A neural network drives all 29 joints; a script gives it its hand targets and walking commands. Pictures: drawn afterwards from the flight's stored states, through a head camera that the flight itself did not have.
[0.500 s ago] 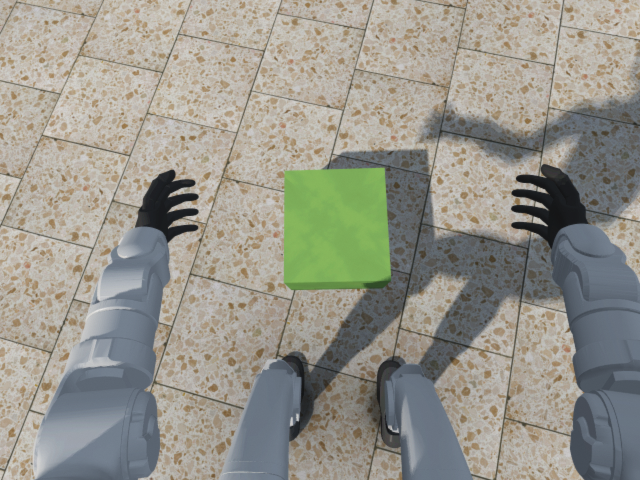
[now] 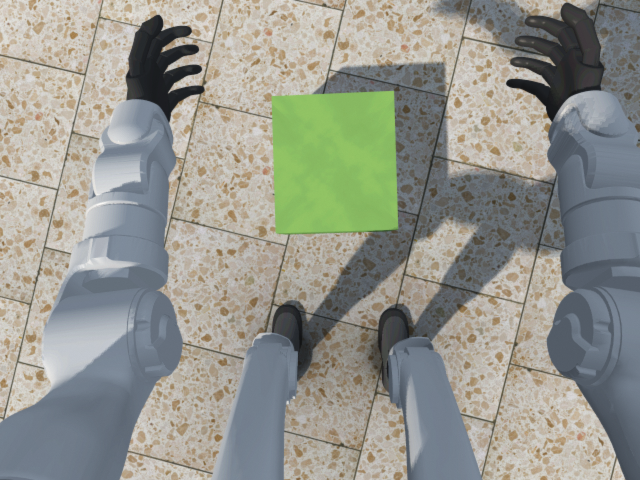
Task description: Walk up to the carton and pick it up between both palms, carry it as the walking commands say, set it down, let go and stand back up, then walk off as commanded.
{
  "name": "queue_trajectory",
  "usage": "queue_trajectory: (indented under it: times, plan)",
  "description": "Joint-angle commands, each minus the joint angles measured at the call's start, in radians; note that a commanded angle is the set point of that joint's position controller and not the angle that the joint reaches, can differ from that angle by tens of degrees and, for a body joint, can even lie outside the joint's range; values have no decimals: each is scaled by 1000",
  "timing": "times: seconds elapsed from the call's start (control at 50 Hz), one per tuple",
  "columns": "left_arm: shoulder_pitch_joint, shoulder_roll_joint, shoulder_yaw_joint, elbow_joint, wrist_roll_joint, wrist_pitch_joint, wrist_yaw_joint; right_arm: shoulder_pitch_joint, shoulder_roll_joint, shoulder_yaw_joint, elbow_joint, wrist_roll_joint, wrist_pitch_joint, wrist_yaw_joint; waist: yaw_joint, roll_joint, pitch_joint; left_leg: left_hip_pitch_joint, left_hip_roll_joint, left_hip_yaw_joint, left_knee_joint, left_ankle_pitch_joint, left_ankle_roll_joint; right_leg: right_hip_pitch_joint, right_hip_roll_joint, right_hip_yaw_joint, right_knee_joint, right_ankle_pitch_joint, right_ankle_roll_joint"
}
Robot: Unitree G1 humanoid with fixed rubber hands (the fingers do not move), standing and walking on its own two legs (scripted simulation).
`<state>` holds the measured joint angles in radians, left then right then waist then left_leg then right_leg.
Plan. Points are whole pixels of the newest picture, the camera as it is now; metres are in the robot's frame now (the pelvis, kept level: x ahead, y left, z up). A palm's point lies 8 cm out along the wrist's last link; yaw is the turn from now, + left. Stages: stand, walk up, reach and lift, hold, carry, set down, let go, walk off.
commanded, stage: reach and lift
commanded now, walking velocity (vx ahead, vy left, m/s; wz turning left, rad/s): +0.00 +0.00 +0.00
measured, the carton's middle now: (334, 169) +0.53 +0.02 -0.58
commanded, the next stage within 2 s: none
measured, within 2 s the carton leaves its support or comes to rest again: neither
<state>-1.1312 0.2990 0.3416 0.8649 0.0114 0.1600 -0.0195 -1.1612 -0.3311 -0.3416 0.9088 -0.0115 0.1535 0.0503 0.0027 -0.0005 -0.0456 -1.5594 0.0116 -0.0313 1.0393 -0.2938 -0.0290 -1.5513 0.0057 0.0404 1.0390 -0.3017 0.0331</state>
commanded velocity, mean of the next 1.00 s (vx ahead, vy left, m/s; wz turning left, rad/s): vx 0.00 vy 0.00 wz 0.00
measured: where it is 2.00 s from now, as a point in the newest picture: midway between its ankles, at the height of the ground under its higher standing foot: (339, 363)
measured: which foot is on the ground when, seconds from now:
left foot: down 0.00-1.00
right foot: down 0.00-1.00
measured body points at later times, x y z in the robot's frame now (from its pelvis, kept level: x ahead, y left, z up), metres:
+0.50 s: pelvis -0.02 +0.00 -0.11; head +0.31 +0.00 +0.19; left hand +0.52 +0.22 -0.23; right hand +0.53 -0.22 -0.23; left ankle +0.07 +0.13 -0.62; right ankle +0.06 -0.13 -0.62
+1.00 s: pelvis -0.04 +0.00 -0.23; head +0.32 +0.00 +0.03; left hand +0.52 +0.21 -0.38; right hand +0.52 -0.21 -0.38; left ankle +0.06 +0.13 -0.62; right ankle +0.06 -0.13 -0.62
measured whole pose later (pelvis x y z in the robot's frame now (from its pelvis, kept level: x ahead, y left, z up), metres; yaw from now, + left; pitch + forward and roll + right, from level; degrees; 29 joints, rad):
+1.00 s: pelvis -0.04 +0.00 -0.23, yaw +1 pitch +45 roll +0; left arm -1.37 0.39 0.22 1.04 -0.13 0.12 0.07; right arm -1.39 -0.42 -0.17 1.06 0.15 0.12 -0.05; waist 0.00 0.00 0.16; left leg -2.23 -0.03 -0.05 1.99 -0.54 -0.05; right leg -2.22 0.03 0.06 2.00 -0.56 0.05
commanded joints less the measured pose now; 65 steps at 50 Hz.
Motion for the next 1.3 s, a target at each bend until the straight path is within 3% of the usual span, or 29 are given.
queue_trajectory:
  times: [0.0, 0.1, 0.24, 0.36, 0.52, 0.94, 1.28]
  plan:
    - [-156, 117, 38, -118, 23, -29, 2, -150, -138, -40, -109, -25, -30, 3, -9, 9, -1116, 608, -60, 70, 1, 533, -23, 553, 62, -75, -8, 525, 9]
    - [-141, 99, 54, -139, 37, -43, -7, -138, -114, -46, -150, -38, -41, 12, -6, 10, -1082, 547, -60, 64, 38, 530, -18, 454, 58, -72, 25, 500, 8]
    - [-204, 94, 38, -85, 25, -32, -8, -203, -118, -32, -95, -21, -29, 13, -14, 3, -978, 365, -66, 78, 155, 309, -27, 268, 56, -95, 150, 289, 5]
    - [-268, 137, 18, -57, 2, -15, 14, -272, -161, -8, -55, 11, -15, -8, -12, 10, -1035, 260, -70, 101, 313, 207, -38, 158, 59, -116, 305, 187, 14]
    - [-370, 206, -30, -73, -63, 0, 40, -366, -207, 65, -83, 78, 9, -51, -7, -2, -1134, 139, -72, 125, 489, 132, -27, 145, 58, -118, 478, 146, 17]
    - [-489, 235, -112, 78, -145, -62, 92, -482, -234, 155, 50, 167, -54, -105, -9, -5, -964, -34, -43, 98, 822, 56, -14, -88, 23, -106, 811, 48, 18]
    - [-574, 255, -199, 197, -227, -123, 104, -564, -251, 230, 170, 235, -113, -123, -8, 3, -822, -106, -15, 65, 1009, 82, -23, -166, -1, -71, 992, 65, 13]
